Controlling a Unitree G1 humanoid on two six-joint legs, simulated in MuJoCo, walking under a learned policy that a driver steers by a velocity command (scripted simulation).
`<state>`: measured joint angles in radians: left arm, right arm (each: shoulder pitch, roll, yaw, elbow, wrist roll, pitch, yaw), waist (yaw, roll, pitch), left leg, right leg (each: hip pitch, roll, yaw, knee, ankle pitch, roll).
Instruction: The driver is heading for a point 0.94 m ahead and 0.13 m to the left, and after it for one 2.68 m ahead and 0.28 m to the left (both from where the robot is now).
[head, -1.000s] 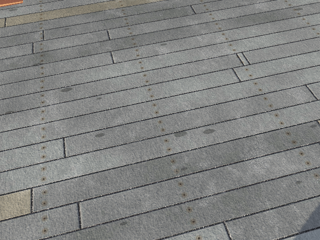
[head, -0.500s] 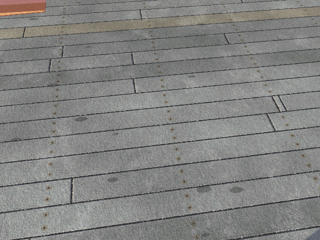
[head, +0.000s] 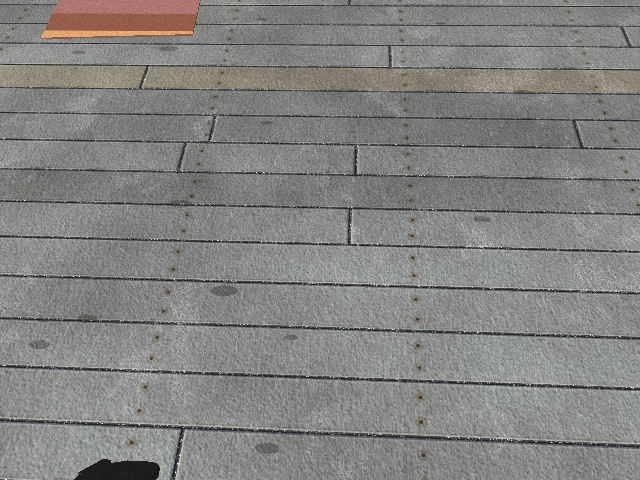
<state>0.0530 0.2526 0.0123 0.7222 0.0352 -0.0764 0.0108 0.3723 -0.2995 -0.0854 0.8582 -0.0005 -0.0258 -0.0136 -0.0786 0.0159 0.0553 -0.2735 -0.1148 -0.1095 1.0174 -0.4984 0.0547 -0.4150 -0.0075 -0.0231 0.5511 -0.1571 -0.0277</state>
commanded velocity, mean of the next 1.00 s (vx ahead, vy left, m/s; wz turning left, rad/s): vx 0.07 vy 0.00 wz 0.45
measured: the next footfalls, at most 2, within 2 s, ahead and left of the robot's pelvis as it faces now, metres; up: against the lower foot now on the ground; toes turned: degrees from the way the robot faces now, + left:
left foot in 0.40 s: +0.14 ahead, +0.12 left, +0.00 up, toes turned +16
right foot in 0.84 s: +0.19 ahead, -0.06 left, +0.00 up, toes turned +25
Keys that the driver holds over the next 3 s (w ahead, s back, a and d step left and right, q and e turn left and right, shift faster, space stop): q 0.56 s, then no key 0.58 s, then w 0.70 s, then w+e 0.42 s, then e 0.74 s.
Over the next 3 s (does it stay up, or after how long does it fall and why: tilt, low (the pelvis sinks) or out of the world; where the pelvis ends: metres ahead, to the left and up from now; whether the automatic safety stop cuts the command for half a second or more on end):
stays up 0.68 0.28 0.01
